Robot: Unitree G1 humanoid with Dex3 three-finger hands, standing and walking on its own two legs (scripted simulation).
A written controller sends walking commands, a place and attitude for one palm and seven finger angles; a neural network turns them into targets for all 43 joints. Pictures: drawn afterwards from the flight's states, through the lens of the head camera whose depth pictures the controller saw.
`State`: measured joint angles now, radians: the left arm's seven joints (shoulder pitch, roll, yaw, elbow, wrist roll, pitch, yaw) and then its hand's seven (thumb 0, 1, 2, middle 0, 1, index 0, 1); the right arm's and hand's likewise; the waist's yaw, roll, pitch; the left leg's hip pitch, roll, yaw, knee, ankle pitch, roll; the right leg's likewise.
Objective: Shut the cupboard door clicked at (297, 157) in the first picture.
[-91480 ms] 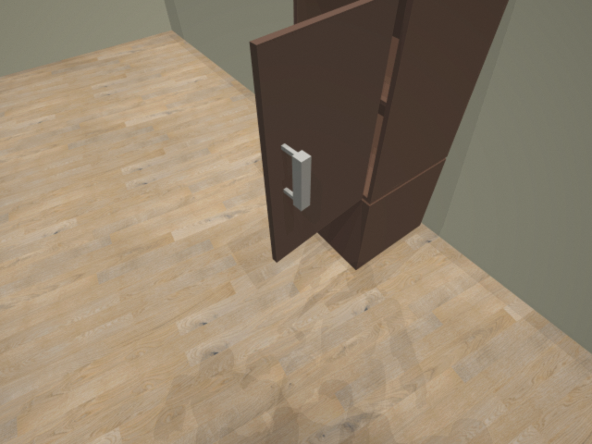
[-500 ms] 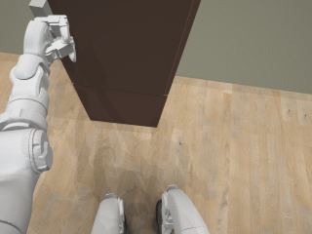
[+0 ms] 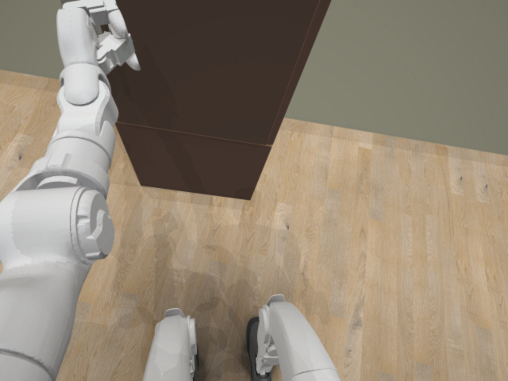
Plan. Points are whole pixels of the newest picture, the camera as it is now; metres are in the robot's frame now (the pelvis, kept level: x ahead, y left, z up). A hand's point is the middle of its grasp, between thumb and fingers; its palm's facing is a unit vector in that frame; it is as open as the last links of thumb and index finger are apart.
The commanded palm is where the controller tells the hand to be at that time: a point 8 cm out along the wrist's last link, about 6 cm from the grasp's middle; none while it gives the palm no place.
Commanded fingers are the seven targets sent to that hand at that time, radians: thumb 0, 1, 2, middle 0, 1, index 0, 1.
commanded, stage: pull the fist back off the door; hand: left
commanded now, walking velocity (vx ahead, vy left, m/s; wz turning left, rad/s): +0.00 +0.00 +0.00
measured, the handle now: (90, 13) +0.65 +0.18 +0.09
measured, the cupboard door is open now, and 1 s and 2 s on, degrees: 0 0 0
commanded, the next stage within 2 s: draw the hand back to the body in 0.72 s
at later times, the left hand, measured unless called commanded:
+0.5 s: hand (140, 72) +0.54 +0.11 +0.09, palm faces +0.08 -1.00 -0.02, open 3.1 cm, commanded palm +0.49 +0.15 +0.09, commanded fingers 0.00 0.90 0.90 -1.30 -1.50 -1.30 -1.50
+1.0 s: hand (140, 91) +0.48 +0.10 +0.12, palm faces +0.03 -1.00 -0.04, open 3.1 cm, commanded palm +0.43 +0.16 +0.13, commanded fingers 0.00 0.90 0.90 -1.30 -1.50 -1.30 -1.50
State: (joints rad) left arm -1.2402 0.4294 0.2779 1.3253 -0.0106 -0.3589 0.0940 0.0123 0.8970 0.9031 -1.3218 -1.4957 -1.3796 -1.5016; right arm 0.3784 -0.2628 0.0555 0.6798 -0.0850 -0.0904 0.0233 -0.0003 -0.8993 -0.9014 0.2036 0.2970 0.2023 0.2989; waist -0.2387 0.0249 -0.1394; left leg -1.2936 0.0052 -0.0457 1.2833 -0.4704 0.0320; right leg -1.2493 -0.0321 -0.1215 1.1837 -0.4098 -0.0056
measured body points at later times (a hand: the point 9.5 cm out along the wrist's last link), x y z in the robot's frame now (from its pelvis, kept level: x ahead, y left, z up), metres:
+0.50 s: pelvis +0.05 -0.01 +0.04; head +0.17 -0.02 +0.47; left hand +0.53 +0.16 +0.10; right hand +0.03 -0.27 -0.08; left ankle +0.06 +0.09 -0.62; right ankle +0.07 -0.13 -0.62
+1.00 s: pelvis +0.05 -0.02 +0.05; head +0.13 -0.03 +0.49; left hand +0.47 +0.16 +0.12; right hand +0.15 -0.27 -0.07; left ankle +0.06 +0.09 -0.62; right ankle +0.07 -0.13 -0.62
